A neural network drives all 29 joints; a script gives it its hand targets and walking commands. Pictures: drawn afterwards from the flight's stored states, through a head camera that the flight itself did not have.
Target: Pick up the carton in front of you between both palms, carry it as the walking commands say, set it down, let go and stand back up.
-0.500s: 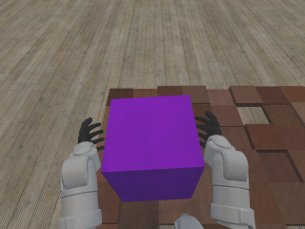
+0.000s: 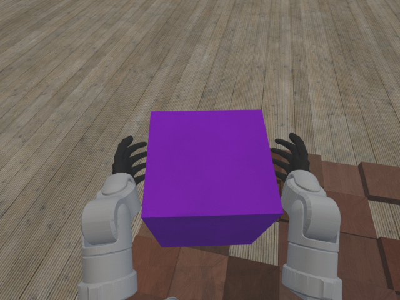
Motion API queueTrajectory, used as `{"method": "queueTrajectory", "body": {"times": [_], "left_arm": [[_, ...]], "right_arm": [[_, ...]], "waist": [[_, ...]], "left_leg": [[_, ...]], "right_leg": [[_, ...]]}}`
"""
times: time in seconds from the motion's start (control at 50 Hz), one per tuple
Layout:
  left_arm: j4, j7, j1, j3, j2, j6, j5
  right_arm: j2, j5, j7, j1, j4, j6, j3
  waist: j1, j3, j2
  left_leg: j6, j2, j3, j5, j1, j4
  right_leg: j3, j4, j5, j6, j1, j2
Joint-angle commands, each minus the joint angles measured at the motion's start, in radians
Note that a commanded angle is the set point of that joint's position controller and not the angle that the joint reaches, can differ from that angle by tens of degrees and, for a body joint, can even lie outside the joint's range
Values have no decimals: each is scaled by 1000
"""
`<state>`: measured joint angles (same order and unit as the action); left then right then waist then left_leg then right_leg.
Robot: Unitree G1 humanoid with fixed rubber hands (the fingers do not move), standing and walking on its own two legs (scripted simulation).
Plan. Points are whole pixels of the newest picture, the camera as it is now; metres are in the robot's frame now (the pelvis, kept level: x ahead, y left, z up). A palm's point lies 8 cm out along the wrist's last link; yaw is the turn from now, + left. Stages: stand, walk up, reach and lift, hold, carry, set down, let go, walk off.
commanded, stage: carry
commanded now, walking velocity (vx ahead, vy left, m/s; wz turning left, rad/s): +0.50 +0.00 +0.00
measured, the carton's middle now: (206, 185) +0.34 +0.01 +0.03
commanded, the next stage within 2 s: none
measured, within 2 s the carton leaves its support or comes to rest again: neither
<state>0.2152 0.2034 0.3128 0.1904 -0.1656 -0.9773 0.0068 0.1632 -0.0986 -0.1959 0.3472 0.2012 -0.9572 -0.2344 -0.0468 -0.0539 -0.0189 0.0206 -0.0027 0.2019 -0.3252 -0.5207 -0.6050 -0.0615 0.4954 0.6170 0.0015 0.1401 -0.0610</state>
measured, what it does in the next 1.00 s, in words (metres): walks ahead: left foot, then right foot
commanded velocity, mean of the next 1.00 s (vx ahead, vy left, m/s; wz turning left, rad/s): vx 0.50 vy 0.00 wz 0.00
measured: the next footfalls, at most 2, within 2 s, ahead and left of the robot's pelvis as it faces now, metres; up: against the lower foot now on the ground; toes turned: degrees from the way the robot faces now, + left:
left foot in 0.02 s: +0.14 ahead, +0.07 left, -0.01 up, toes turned +8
right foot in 0.48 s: +0.49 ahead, -0.05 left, -0.02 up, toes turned -6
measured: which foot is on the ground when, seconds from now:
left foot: up 0.00-0.00, down 0.02-0.50, up 0.52-0.90, down 0.92-1.00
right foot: down 0.00-0.04, up 0.06-0.46, down 0.48-0.96, up 0.98-1.00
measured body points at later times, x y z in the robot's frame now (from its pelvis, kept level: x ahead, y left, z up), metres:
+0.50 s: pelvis +0.36 -0.01 -0.02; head +0.37 -0.02 +0.43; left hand +0.68 +0.15 +0.07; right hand +0.68 -0.16 +0.06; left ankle +0.12 +0.06 -0.69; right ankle +0.46 -0.05 -0.74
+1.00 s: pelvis +0.71 -0.01 -0.01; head +0.75 -0.02 +0.44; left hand +1.05 +0.13 +0.10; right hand +1.04 -0.19 +0.10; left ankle +0.83 +0.05 -0.70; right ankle +0.50 -0.06 -0.65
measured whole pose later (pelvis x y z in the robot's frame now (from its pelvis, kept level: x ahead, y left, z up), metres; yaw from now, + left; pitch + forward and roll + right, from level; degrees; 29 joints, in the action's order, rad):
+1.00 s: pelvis +0.71 -0.01 -0.01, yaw +0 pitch +3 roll +4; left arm 0.28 0.21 0.35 0.24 -0.13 -1.02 0.00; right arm 0.15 0.00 -0.20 0.43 0.21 -1.02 -0.21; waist 0.08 0.02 0.06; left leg 0.15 0.07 0.24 -0.15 -0.58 -0.67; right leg -0.06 1.04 0.33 0.04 0.18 0.00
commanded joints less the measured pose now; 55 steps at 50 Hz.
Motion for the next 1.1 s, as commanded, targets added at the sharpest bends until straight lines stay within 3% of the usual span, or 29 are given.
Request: {"method": "queueTrajectory", "body": {"times": [0.0, 0.02, 0.06, 0.08, 0.14, 0.2, 0.22, 0.28, 0.36, 0.4, 0.42, 0.44, 0.46, 0.48, 0.5, 0.52, 0.54, 0.58, 0.68, 0.74, 0.76, 0.78, 0.86, 0.88, 0.9, 0.92, 0.94, 0.98, 1.08], "left_arm": [[-56, -22, 457, -520, -645, -56, -75], [-77, -15, 440, -512, -642, -65, -43], [-77, -9, 454, -501, -734, -49, -34], [-63, -4, 493, -476, -736, -47, -38], [-80, 2, 488, -490, -772, -30, -24], [-104, 18, 471, -485, -744, -20, -14], [-119, 21, 485, -497, -728, -23, -18], [-151, 27, 516, -500, -715, -16, -26], [15, 17, 581, -549, -713, -6, -91], [-9, 9, 543, -588, -742, 4, -133], [-9, 2, 541, -587, -742, 13, -148], [-49, -7, 485, -575, -746, 13, -110], [-129, -12, 421, -555, -766, 10, -88], [-162, -14, 407, -558, -755, 9, -63], [-50, -24, 468, -580, -803, 28, -108], [-28, -37, 540, -618, -858, 37, -158], [28, -43, 615, -642, -840, 48, -154], [-12, -51, 565, -641, -843, 59, -161], [96, -38, 531, -649, -731, 54, -192], [12, -23, 460, -607, -651, 23, -163], [56, -17, 418, -581, -617, 27, -158], [-46, -14, 370, -552, -621, 4, -125], [147, 0, 511, -575, -579, -19, -176], [165, -1, 540, -574, -561, -26, -175], [144, 1, 546, -553, -552, -38, -170], [139, 7, 497, -531, -564, -42, -133], [256, 23, 606, -543, -542, -29, -146], [143, 20, 544, -484, -541, -35, -130], [128, 7, 523, -466, -557, -54, -110]], "right_arm": [[600, 187, 34, 440, -2, -67, 585], [619, 201, 46, 438, -18, -81, 588], [741, 275, 72, 567, 45, -79, 663], [726, 275, 75, 526, -27, -81, 639], [761, 313, 82, 572, 11, -53, 674], [698, 290, 62, 510, -29, -43, 641], [654, 247, 57, 473, -65, -44, 588], [648, 222, 35, 500, -73, -32, 574], [661, 214, 18, 450, -40, -25, 563], [671, 203, 23, 415, -40, -20, 560], [691, 188, 25, 411, -51, -21, 559], [696, 160, 32, 426, -20, -20, 584], [675, 165, 35, 486, 26, -13, 598], [675, 143, 33, 466, -34, -15, 592], [727, 184, 41, 479, 11, 1, 596], [755, 204, 46, 503, 10, 11, 599], [777, 180, 47, 466, -38, 15, 588], [727, 145, 41, 450, -18, 32, 596], [705, 149, 1, 402, -1, 38, 569], [626, 140, -6, 378, -26, 1, 556], [619, 190, -6, 447, 49, -7, 609], [600, 196, -2, 497, 83, -14, 621], [567, 219, -10, 474, 81, -57, 591], [586, 237, -12, 485, 98, -60, 579], [557, 242, -8, 474, 98, -69, 561], [554, 275, -6, 560, 144, -64, 611], [622, 300, 2, 464, 66, -66, 626], [633, 337, 19, 564, 183, -60, 670], [622, 380, 35, 686, 270, -79, 723]], "waist": [[120, -307, -246], [121, -223, -116], [73, -219, 64], [69, -168, -7], [79, -200, -101], [102, -162, -82], [112, -194, -155], [141, -141, -63], [82, -253, -182], [-14, -390, -102], [-40, -469, 1], [-1, -502, 233], [9, -519, 285], [24, -422, 235], [13, -438, 80], [-17, -393, 85], [32, -349, 42], [-4, -339, 131], [-1, -349, 153], [-3, -200, 118], [-17, -187, 197], [-32, -168, 151], [81, -284, 186], [175, -357, 198], [229, -417, 79], [185, -506, -223], [156, -624, -160], [134, -467, -5], [98, -381, 11]], "left_leg": [[199, -422, -811, 83, 671, 316], [262, -414, -761, 135, 581, 310], [206, -373, -623, 172, 484, 306], [104, -311, -535, 238, 440, 319], [142, -272, -323, 343, 402, 359], [90, -192, -208, 715, 528, 287], [80, -188, -172, 739, 599, 282], [91, -146, -139, 784, 585, 300], [82, -152, -66, 1152, 627, 100], [19, -133, -21, 999, 578, -201], [-3, -86, -63, 720, 379, -416], [-6, 30, -83, -43, 42, -632], [18, 70, -166, -166, -101, -817], [39, 10, -219, -128, -161, -888], [46, -22, -238, -80, -137, -815], [32, -23, -232, -61, -186, -759], [30, -48, -214, -22, -140, -720], [27, -27, -172, -37, -214, -604], [29, -8, -98, 89, -338, -510], [41, 14, -8, 251, -305, -344], [43, 6, -7, 263, -292, -259], [37, 29, 27, 280, -224, -151], [52, 193, 203, 394, 261, 3], [89, 160, 125, 424, 456, 87], [190, -8, -94, 562, 696, 72], [364, -348, -572, 990, 930, 19], [389, -329, -651, 730, 960, 43], [288, -293, -570, 392, 648, 132], [254, -253, -416, 189, 524, 217]], "right_leg": [[56, 896, -83, -4, 636, 78], [101, 1000, -98, 16, 686, 41], [103, 889, -207, 36, 637, -17], [59, 830, -314, 21, 619, -25], [3, 708, -355, -1, 558, -36], [-61, 541, -427, -2, 629, -2], [-59, 489, -439, 18, 624, 11], [-152, 231, -526, 34, 574, 57], [-228, 111, -592, 94, 322, 146], [-177, -114, -751, 77, -29, 113], [-33, -118, -797, 76, -290, -6], [345, -18, -1093, 193, -510, -242], [561, -106, -953, 292, -501, -336], [545, -156, -767, 284, -390, -320], [440, -143, -736, 255, -349, -263], [377, -157, -800, 231, -345, -263], [321, -152, -829, 182, -244, -214], [265, -144, -866, 183, -267, -192], [123, -98, -1269, 123, -374, -150], [8, -163, -1359, 94, -248, -70], [11, -156, -1345, 91, -275, -58], [-18, -159, -1329, 126, -248, -47], [-135, 77, -1689, 53, -130, -18], [-156, 287, -1632, 46, -71, -17], [-87, 596, -1202, 19, 134, 27], [-30, 999, -146, -11, 479, 209], [173, 1135, -116, 24, 530, 97], [162, 945, -202, 81, 524, 59], [91, 636, -219, 54, 573, -2]]}}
